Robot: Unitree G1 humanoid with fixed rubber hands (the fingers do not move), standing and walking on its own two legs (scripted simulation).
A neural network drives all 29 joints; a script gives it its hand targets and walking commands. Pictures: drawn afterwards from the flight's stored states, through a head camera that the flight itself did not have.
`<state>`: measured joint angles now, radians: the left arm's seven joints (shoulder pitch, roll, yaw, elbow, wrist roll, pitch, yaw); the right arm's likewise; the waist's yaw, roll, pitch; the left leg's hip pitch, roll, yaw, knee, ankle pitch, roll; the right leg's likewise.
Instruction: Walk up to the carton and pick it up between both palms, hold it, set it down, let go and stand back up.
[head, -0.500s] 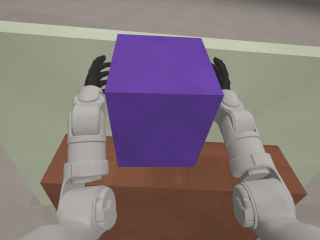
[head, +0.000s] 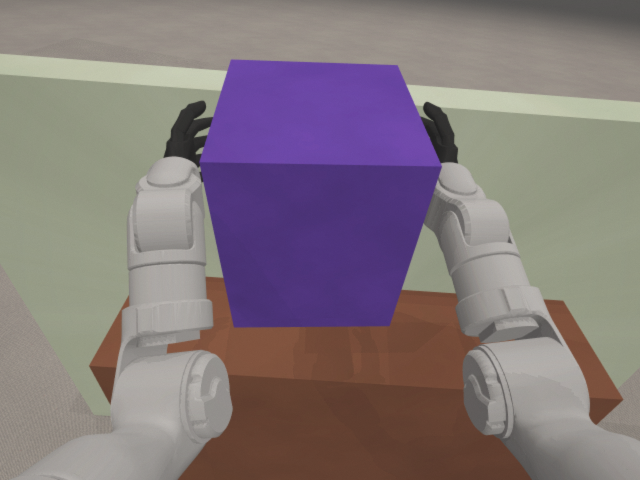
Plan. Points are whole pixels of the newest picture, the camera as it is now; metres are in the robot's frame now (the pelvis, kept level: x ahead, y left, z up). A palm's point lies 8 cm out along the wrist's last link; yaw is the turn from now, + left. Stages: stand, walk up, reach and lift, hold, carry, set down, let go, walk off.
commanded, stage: hold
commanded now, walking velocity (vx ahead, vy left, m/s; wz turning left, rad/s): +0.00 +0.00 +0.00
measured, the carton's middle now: (313, 199) +0.38 +0.00 +0.21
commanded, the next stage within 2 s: none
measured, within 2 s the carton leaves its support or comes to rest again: neither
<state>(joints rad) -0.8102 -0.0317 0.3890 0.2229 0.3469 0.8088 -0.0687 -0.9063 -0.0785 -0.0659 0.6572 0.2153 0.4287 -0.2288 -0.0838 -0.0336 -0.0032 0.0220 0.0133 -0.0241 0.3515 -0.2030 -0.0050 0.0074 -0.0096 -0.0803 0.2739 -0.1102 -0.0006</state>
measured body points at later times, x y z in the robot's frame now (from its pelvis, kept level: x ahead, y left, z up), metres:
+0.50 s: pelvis +0.01 +0.00 +0.00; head -0.06 +0.02 +0.44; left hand +0.38 +0.15 +0.25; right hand +0.39 -0.14 +0.26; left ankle +0.01 +0.12 -0.75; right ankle +0.04 -0.12 -0.75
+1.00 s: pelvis +0.00 +0.00 +0.00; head -0.07 +0.02 +0.44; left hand +0.38 +0.15 +0.25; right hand +0.39 -0.14 +0.26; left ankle +0.01 +0.12 -0.75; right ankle +0.04 -0.12 -0.75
